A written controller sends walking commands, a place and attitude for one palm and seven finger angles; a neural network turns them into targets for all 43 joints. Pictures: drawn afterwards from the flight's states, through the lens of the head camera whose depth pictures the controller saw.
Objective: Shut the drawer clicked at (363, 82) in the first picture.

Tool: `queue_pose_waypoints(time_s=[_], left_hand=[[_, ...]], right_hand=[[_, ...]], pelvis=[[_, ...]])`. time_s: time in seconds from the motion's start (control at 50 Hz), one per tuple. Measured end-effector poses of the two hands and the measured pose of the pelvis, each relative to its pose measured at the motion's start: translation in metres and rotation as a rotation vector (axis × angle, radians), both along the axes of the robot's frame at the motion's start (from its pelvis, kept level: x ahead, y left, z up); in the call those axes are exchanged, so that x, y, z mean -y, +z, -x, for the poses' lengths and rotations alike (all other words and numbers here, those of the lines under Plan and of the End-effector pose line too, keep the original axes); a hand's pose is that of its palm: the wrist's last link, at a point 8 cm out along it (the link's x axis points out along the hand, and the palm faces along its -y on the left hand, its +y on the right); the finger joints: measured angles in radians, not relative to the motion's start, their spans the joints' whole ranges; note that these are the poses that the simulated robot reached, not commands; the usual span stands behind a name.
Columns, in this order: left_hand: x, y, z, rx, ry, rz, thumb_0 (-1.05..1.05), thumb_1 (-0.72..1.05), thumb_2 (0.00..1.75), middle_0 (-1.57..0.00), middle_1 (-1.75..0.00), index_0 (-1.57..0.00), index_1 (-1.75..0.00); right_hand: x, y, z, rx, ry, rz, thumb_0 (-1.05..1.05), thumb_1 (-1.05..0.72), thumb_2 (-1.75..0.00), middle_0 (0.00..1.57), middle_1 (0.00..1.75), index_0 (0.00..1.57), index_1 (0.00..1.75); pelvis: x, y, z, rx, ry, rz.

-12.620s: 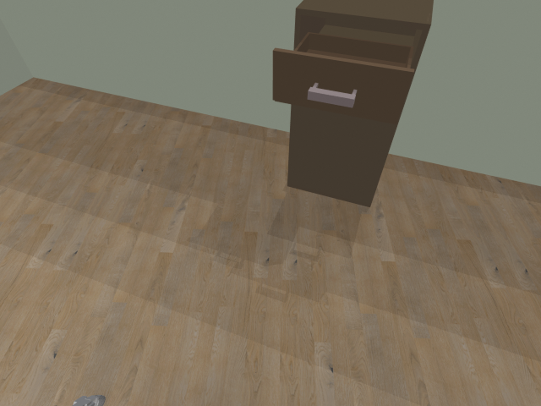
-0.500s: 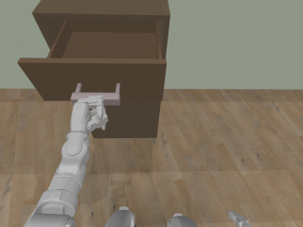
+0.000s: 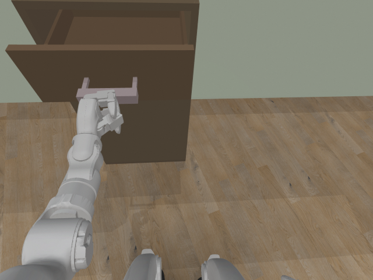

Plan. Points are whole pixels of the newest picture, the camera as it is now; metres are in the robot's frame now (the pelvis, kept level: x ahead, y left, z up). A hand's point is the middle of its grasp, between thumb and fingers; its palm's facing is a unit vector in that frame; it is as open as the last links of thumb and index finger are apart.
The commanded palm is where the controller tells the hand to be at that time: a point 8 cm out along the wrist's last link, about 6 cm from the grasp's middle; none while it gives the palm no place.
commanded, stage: push the drawer shut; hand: left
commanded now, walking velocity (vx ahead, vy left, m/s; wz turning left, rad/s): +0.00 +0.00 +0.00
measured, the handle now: (109, 88) +0.53 +0.17 +0.07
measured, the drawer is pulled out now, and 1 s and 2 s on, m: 0.15 0.03 0.00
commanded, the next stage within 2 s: pull the fist back off the drawer in 1.54 s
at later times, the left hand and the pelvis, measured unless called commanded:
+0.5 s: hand (119, 93) +0.52 +0.14 +0.06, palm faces +0.03 -1.00 -0.04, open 3.0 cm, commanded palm +0.52 +0.18 +0.07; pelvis +0.00 +0.00 -0.01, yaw -1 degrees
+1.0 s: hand (122, 75) +0.58 +0.14 +0.07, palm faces +0.03 -1.00 -0.05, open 3.1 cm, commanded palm +0.58 +0.18 +0.07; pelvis +0.01 +0.00 -0.02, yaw -2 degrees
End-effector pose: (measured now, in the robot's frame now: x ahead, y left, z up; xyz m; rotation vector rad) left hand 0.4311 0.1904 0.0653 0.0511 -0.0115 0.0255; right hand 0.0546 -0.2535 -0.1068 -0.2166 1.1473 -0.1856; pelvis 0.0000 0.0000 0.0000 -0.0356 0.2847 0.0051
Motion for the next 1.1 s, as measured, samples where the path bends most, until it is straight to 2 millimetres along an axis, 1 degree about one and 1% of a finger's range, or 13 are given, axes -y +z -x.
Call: queue_pose_waypoints(time_s=[0.4, 0.58, 0.82, 0.98, 1.1], left_hand=[[-0.006, 0.001, -0.053, -0.021, 0.002, 0.007, -0.01, 0.74, 0.93, -1.40, -1.60, -1.40, -1.60], [-0.005, 0.003, -0.074, -0.027, 0.007, 0.008, 0.01, 0.75, 0.93, -1.40, -1.60, -1.40, -1.60], [0.000, 0.004, -0.098, -0.034, 0.019, 0.005, 0.02, 0.78, 0.96, -1.40, -1.60, -1.40, -1.60], [-0.003, 0.005, -0.121, -0.044, 0.009, 0.005, 0.02, 0.77, 0.95, -1.40, -1.60, -1.40, -1.60], [-0.007, 0.006, -0.136, -0.054, 0.003, 0.007, 0.03, 0.74, 0.93, -1.40, -1.60, -1.40, -1.60]], right_hand=[[0.005, -0.003, 0.044, -0.140, -0.055, 0.027, 0.01, -0.91, -0.90, 0.20, 0.30, 0.20, 0.30], [0.001, -0.004, 0.060, -0.197, -0.074, 0.025, 0.01, -0.91, -0.90, 0.20, 0.30, 0.20, 0.30], [-0.004, -0.004, 0.076, -0.255, -0.087, 0.026, 0.00, -0.91, -0.90, 0.20, 0.30, 0.21, 0.30], [-0.005, -0.002, 0.088, -0.286, -0.114, 0.045, 0.00, -0.91, -0.90, 0.20, 0.30, 0.21, 0.30], [-0.010, 0.001, 0.101, -0.325, -0.135, 0.048, 0.00, -0.91, -0.90, 0.20, 0.30, 0.20, 0.30]], pelvis=[[0.000, -0.009, -0.003, -0.070, -0.006, 0.015], [-0.002, -0.012, -0.005, -0.099, -0.009, 0.023], [-0.003, -0.016, -0.005, -0.133, -0.007, 0.031], [-0.004, -0.021, -0.005, -0.161, -0.016, 0.041], [-0.006, -0.023, -0.006, -0.182, -0.019, 0.050]])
